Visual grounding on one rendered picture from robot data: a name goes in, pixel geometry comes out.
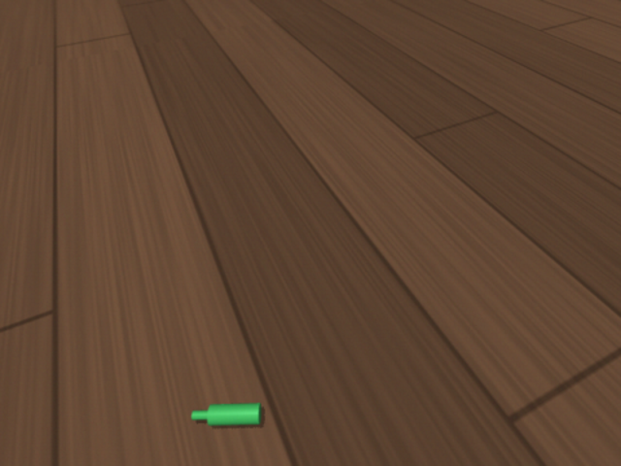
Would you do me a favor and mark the bottle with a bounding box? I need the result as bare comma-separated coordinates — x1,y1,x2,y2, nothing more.
191,403,261,425

